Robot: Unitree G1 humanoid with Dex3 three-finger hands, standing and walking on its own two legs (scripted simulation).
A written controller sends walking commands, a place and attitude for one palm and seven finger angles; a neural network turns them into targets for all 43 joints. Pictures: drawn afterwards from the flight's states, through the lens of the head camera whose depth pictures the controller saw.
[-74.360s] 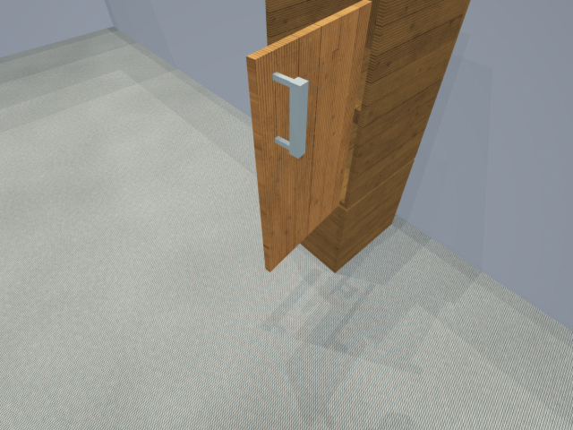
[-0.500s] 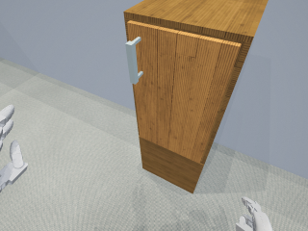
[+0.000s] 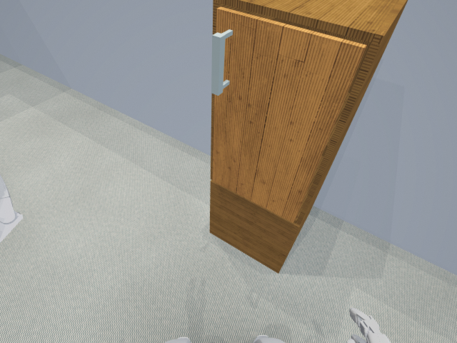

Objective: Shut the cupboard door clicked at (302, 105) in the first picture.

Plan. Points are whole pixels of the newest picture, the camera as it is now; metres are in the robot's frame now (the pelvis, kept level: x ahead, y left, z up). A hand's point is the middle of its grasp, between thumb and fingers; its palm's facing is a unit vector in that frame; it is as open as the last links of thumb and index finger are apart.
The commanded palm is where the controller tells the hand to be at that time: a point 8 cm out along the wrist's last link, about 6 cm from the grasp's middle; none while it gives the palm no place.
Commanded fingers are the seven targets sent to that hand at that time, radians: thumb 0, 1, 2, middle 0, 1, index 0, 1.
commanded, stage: step back with the hand held close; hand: left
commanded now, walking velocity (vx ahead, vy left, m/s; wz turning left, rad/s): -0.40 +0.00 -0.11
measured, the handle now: (222, 63) +0.70 +0.03 +0.17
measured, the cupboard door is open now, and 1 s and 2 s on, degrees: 0 0 0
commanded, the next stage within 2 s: stop stepping back and stand still in 0.24 s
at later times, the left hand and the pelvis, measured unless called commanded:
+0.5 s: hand out of the picture +0.09 +0.29 +0.23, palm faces +0.49 -0.78 -0.38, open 7.4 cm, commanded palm +0.05 +0.31 +0.21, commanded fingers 0.00 0.90 0.90 -0.20 -0.30 -0.20 -0.30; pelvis -0.11 +0.02 +0.02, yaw -3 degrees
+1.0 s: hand out of the picture +0.05 +0.25 +0.21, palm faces +0.35 -0.81 -0.47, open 7.4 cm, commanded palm -0.01 +0.29 +0.21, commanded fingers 0.00 0.90 0.90 -0.20 -0.30 -0.20 -0.30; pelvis -0.18 +0.01 +0.03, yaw -7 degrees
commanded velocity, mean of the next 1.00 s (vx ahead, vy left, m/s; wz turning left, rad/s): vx -0.01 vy -0.01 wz -0.06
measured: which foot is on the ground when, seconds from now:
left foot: down 0.00-0.12, up 0.14-0.24, down 0.26-0.96, up 0.98-1.00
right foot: down 0.00-0.28, up 0.30-0.54, down 0.56-1.00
